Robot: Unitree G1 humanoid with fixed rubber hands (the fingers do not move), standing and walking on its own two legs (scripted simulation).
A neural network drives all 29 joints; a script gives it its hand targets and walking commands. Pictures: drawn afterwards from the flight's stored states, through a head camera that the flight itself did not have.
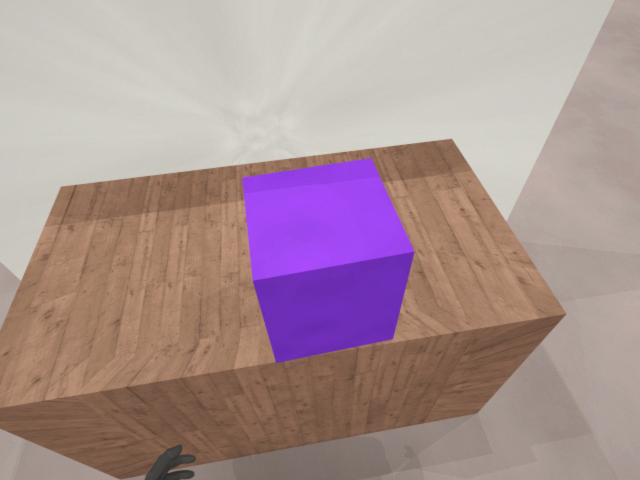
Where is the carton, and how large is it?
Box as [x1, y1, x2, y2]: [242, 158, 414, 362]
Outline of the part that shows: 370,158 242,178 252,278 276,362 386,340 392,338 414,251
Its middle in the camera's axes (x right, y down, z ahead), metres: +0.00 +0.04 +0.65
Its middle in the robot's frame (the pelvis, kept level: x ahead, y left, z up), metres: +0.44 +0.02 -0.05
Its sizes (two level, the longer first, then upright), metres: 0.210 0.200 0.250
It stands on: a pedestal, 0.59 m high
